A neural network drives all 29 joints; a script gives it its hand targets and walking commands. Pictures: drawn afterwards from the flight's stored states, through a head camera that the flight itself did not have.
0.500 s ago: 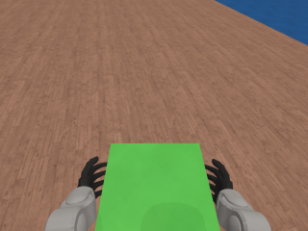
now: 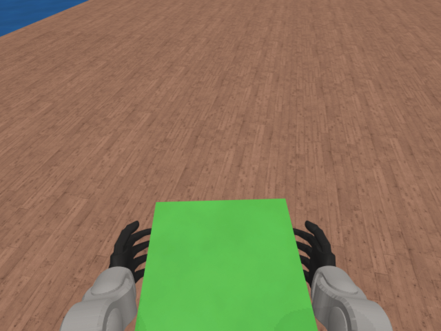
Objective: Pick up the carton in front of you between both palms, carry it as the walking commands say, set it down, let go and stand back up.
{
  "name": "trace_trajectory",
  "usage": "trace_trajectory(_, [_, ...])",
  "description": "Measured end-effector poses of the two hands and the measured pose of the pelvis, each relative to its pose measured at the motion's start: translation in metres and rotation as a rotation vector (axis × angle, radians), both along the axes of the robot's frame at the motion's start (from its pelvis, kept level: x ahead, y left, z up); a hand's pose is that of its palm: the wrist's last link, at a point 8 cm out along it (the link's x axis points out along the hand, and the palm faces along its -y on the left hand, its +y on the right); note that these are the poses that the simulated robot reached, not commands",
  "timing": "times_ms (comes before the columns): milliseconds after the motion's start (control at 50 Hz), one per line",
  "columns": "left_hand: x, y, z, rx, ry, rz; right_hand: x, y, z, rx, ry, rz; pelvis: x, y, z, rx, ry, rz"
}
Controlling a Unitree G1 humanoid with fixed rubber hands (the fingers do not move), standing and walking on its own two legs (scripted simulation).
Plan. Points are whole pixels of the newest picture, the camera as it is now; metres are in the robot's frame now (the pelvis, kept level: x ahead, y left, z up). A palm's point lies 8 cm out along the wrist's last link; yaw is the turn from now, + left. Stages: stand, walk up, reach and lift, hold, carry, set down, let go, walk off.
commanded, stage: carry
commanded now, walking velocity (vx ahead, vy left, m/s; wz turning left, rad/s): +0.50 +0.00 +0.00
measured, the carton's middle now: (223, 291) +0.22 +0.01 +0.01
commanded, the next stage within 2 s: none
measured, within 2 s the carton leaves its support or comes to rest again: neither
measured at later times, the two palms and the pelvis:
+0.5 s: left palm (151, 144) +0.55 +0.19 +0.07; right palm (274, 141) +0.55 -0.11 +0.08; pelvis +0.32 +0.03 +0.00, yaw +2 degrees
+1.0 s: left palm (176, 76) +0.86 +0.17 +0.10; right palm (266, 74) +0.89 -0.13 +0.09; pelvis +0.65 +0.00 +0.00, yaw +5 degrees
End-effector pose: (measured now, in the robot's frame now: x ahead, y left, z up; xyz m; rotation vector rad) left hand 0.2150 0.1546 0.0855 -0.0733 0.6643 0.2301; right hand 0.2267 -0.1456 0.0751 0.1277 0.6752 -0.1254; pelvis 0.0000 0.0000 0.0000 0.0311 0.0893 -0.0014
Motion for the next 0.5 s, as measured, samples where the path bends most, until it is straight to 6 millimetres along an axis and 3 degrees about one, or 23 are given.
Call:
trace_trajectory(140, [0.082, 0.016, 0.004, -0.002, -0.055, 0.070, 0.102, 0.017, 0.003, -0.008, -0.055, 0.066, 0.091, 0.001, -0.007, 0.004, -0.015, 0.054])
trace_trajectory(260, [0.179, 0.033, -0.026, -0.025, -0.044, 0.033, 0.187, 0.033, -0.020, -0.036, -0.044, 0.033, 0.184, 0.024, -0.033, 0.007, -0.054, 0.038])
trace_trajectory(340, [0.234, 0.033, -0.034, -0.038, 0.038, -0.019, 0.227, 0.033, -0.024, -0.047, 0.038, -0.013, 0.229, 0.033, -0.021, -0.015, -0.051, 0.026])
trace_trajectory(500, [0.332, 0.033, -0.017, -0.057, 0.014, -0.048, 0.320, 0.034, 0.002, -0.072, 0.016, -0.030, 0.324, 0.035, 0.001, -0.061, -0.028, 0.036])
